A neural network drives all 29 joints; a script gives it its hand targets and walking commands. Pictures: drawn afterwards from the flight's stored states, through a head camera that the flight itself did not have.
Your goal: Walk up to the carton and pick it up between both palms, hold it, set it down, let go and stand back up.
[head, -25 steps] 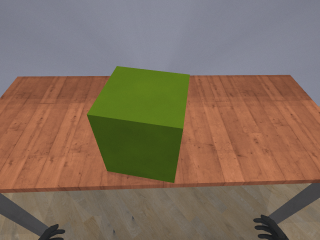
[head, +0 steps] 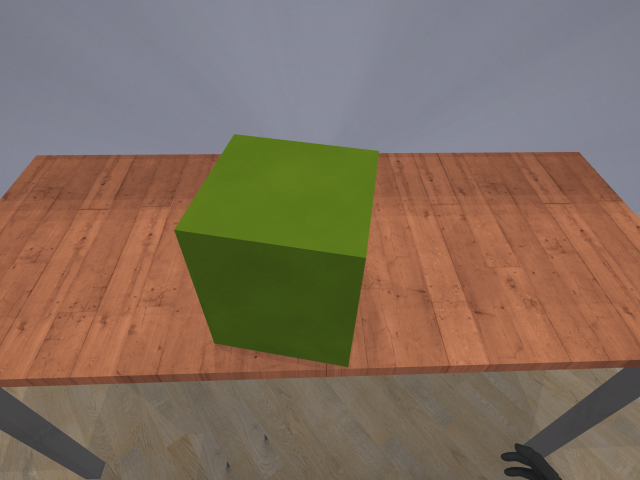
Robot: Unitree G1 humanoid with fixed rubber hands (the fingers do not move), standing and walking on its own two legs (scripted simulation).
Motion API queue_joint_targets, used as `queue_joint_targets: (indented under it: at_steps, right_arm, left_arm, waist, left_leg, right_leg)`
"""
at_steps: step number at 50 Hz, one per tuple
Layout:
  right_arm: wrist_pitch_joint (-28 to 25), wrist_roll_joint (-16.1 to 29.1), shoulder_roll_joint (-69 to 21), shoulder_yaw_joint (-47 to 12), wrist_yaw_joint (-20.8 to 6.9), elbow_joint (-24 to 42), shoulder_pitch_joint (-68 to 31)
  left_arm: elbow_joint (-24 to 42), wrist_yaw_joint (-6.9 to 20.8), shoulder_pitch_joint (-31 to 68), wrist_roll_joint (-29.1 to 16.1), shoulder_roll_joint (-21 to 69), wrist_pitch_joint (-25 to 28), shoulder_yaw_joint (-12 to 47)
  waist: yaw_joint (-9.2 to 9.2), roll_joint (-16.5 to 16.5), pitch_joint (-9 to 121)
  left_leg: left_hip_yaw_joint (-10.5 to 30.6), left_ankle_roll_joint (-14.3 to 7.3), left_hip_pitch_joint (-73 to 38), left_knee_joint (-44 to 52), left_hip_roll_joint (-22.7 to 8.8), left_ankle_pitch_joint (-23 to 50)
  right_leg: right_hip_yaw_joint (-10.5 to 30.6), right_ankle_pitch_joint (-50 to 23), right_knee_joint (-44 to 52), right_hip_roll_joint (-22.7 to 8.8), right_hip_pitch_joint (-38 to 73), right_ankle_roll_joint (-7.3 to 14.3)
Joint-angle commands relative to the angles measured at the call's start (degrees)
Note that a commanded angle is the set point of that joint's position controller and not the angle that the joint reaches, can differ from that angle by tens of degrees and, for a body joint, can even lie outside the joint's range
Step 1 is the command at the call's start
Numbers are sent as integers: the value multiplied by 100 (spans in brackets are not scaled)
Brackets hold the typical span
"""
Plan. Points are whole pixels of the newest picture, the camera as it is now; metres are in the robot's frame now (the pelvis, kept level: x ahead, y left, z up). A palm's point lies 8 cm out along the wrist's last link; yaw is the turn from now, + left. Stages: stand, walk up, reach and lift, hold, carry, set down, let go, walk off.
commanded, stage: stand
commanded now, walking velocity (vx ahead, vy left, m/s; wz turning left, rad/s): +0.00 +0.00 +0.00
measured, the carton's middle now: (292, 252) +0.43 +0.03 +0.05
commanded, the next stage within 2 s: none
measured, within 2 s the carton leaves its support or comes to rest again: neither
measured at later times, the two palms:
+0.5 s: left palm out of the picture +0.10 +0.30 -0.10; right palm out of the picture +0.10 -0.29 -0.08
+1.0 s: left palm out of the picture +0.09 +0.30 -0.11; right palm out of the picture +0.10 -0.30 -0.09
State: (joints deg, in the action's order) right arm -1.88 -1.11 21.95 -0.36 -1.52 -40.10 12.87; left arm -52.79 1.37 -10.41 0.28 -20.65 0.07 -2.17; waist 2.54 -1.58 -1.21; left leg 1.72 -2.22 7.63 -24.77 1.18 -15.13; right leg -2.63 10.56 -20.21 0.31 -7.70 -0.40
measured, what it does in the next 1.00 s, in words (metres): stands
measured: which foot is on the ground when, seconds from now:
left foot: down 0.00-1.00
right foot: down 0.00-1.00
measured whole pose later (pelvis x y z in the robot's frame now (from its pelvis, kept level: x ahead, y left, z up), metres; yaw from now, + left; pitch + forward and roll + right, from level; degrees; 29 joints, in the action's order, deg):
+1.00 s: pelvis +0.00 +0.00 +0.00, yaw +0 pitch -2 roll -1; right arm -1.8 -1.1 22.0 -1.1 -1.0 -43.5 12.9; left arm -57.1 1.2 -9.6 0.3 -20.7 0.1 -2.2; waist 2.5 -1.6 -0.8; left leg 1.7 -2.2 7.6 -24.8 1.2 -14.9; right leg -2.6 10.4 -20.2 0.3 -7.7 -0.4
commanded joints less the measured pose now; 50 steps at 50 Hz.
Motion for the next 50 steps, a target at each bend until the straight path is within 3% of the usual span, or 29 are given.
queue_joint_targets:
  at_steps: [1, 3, 5, 7, 10, 13, 14, 15, 17, 19, 21, 22, 23, 24, 26, 28, 31, 35, 38, 39, 41, 42, 43, 48, 49, 50]
  right_arm:
    - [-67, -66, 1157, 293, 172, -394, -108]
    - [-96, -82, 1105, 256, 198, -418, -131]
    - [-106, -74, 1109, 244, 165, -431, -155]
    - [-105, -54, 1128, 225, 164, -466, -157]
    - [-95, -76, 1079, 240, 169, -489, -153]
    - [-95, -87, 1190, 275, 181, -495, -111]
    - [-86, -72, 1116, 276, 173, -519, -116]
    - [-91, -84, 1213, 286, 168, -518, -223]
    - [-100, -50, 1161, 250, 208, -571, 1]
    - [-73, -62, 1080, 231, 187, -561, -161]
    - [-66, -46, 1063, 204, 205, -541, -311]
    - [-86, -50, 1046, 210, 199, -566, -198]
    - [-78, -32, 1090, 205, 204, -557, -245]
    - [-66, -68, 1163, 223, 229, -594, -160]
    - [-88, -44, 1115, 205, 226, -622, -103]
    - [-72, -47, 1046, 205, 226, -542, -177]
    - [-92, -12, 1094, 213, 224, -654, -155]
    - [-77, -29, 1194, 196, 243, -642, -189]
    - [-88, -55, 1171, 214, 237, -674, -173]
    - [-85, -31, 1106, 208, 252, -666, -147]
    - [-70, -26, 1087, 226, 222, -665, -216]
    - [-56, -24, 1027, 172, 233, -652, -174]
    - [-84, -17, 1105, 200, 220, -674, -244]
    - [-77, -73, 1113, 223, 247, -764, -134]
    - [-75, -79, 1166, 218, 235, -774, -149]
    - [-64, -76, 1093, 223, 226, -698, -209]
  left_arm:
    - [267, -55, 420, 94, -1207, 217, -227]
    - [330, -42, 534, 113, -1098, 235, -178]
    - [194, -43, 443, 94, -1191, 214, -176]
    - [269, -28, 490, 81, -1136, 193, -223]
    - [179, -45, 497, 105, -1196, 185, -231]
    - [163, -54, 544, 66, -1159, 213, -173]
    - [122, -67, 467, 80, -1235, 198, -209]
    - [125, -65, 385, 73, -1121, 180, -170]
    - [91, -60, 451, 47, -1145, 200, -187]
    - [86, -61, 545, 69, -1188, 175, -202]
    - [111, -52, 581, 66, -1107, 174, -170]
    - [68, -46, 515, 77, -1121, 193, -174]
    - [16, -51, 429, 58, -1210, 200, -186]
    - [16, -48, 621, 107, -1100, 198, -142]
    - [32, -65, 479, 71, -1197, 205, -161]
    - [44, -61, 563, 86, -1133, 200, -161]
    - [-44, -56, 573, 53, -1151, 210, -148]
    - [-20, -77, 553, 34, -1195, 181, -171]
    - [-74, -78, 512, 64, -1083, 191, -154]
    - [-40, -51, 474, 8, -1054, 240, -131]
    - [-89, -87, 531, 35, -1221, 210, -180]
    - [-122, -84, 557, 48, -1133, 204, -129]
    - [-73, -79, 645, 78, -1189, 197, -175]
    - [-143, -72, 548, 57, -1102, 186, -137]
    - [-115, -89, 590, 65, -1115, 169, -135]
    - [-123, -76, 601, 44, -1172, 157, -183]
  waist:
    - [-242, -93, 246]
    - [-300, 168, 245]
    - [-270, -208, 215]
    - [-346, -217, 353]
    - [-283, 115, 110]
    - [-270, -242, 296]
    - [-213, 66, 332]
    - [-331, -89, 277]
    - [-296, -122, 140]
    - [-310, 71, 386]
    - [-311, -217, 422]
    - [-274, 133, 361]
    - [-327, -10, 195]
    - [-251, -147, 141]
    - [-342, -204, 229]
    - [-236, -76, 503]
    - [-274, 138, 382]
    - [-262, -168, 319]
    - [-276, 132, 160]
    - [-327, -16, 379]
    - [-291, -25, 167]
    - [-256, 143, 447]
    - [-271, -23, 361]
    - [-255, -99, 164]
    - [-356, -56, 170]
    - [-280, 168, 259]
  left_leg:
    - [567, -27, 128, 731, -802, 1120]
    - [585, 32, 355, 787, -756, 927]
    - [566, -2, 354, 812, -825, 765]
    - [611, 14, 383, 835, -804, 893]
    - [599, 8, 223, 766, -844, 1275]
    - [573, 30, 171, 792, -786, 1397]
    - [560, 24, 76, 779, -812, 1437]
    - [571, 46, 187, 717, -813, 1473]
    - [560, 35, 270, 747, -810, 1398]
    - [578, 44, 173, 775, -818, 1383]
    - [547, 54, 134, 702, -832, 1453]
    - [589, 35, 153, 807, -816, 1459]
    - [545, 33, 177, 834, -842, 1372]
    - [526, 63, 225, 839, -835, 1411]
    - [589, 2, 260, 850, -837, 1295]
    - [548, 35, 114, 803, -839, 1307]
    - [537, 23, 62, 717, -849, 1764]
    - [539, 77, 103, 798, -834, 1476]
    - [583, 46, 157, 826, -870, 1365]
    - [602, 16, 96, 815, -880, 1491]
    - [515, 15, 180, 784, -833, 1561]
    - [546, 39, 100, 815, -864, 1491]
    - [528, 76, 138, 809, -819, 1358]
    - [635, 42, 169, 877, -885, 1300]
    - [623, 32, 251, 914, -885, 1228]
    - [549, 34, 152, 870, -867, 1144]
  right_leg:
    - [710, -731, 78, -701, 157, 317]
    - [636, -651, 35, -669, 285, 292]
    - [718, -507, 42, -682, 148, 320]
    - [700, -734, -21, -672, 367, 354]
    - [663, -906, 29, -653, 194, 317]
    - [694, -963, 32, -716, 377, 321]
    - [625, -996, 28, -693, 304, 308]
    - [598, -975, 49, -682, 292, 317]
    - [715, -1072, 39, -725, 307, 319]
    - [600, -946, -17, -646, 416, 266]
    - [615, -1004, -13, -702, 353, 302]
    - [594, -919, -59, -673, 362, 310]
    - [667, -853, 30, -658, 247, 295]
    - [657, -836, 9, -710, 249, 320]
    - [689, -856, 24, -733, 321, 352]
    - [633, -918, 27, -743, 468, 304]
    - [646, -1141, 58, -736, 337, 325]
    - [679, -881, 66, -701, 250, 281]
    - [639, -1029, 62, -727, 309, 277]
    - [695, -1077, 64, -751, 438, 286]
    - [693, -1143, 105, -741, 320, 308]
    - [694, -1134, 46, -793, 458, 301]
    - [707, -1143, 80, -751, 397, 350]
    - [666, -821, 93, -707, 277, 296]
    - [660, -810, 110, -713, 385, 286]
    - [687, -723, 141, -722, 315, 276]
